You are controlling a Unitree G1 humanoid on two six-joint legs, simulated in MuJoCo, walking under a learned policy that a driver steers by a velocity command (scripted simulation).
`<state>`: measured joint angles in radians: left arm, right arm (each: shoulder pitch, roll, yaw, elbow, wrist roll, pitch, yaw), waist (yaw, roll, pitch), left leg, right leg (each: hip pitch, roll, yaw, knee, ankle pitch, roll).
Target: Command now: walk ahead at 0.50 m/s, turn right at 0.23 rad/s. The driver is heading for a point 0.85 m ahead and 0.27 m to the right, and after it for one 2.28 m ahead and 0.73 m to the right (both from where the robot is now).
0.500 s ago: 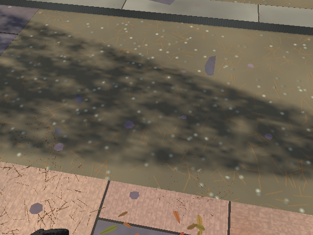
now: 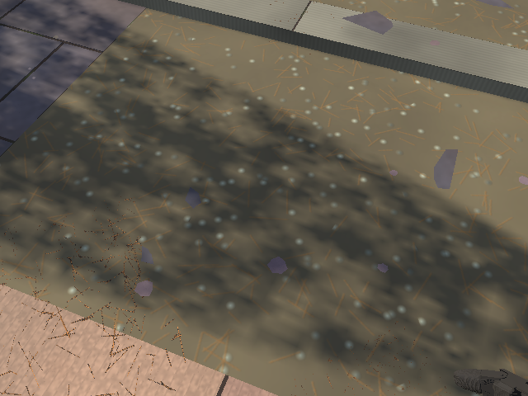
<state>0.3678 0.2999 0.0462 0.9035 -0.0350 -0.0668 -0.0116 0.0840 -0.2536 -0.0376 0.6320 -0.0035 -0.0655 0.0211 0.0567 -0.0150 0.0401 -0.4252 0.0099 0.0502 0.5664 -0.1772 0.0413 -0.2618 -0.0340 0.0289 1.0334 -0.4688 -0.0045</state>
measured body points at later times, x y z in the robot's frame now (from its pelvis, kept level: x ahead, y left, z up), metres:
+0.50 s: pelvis +0.26 -0.06 -0.01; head +0.31 -0.08 +0.43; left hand +0.52 +0.14 -0.11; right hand +0.24 -0.35 -0.14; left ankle +0.11 +0.11 -0.66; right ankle +0.34 -0.16 -0.73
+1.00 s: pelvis +0.56 -0.12 +0.00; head +0.58 -0.13 +0.45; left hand +0.75 +0.10 -0.12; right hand +0.59 -0.44 -0.08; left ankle +0.68 -0.07 -0.73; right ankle +0.36 -0.16 -0.67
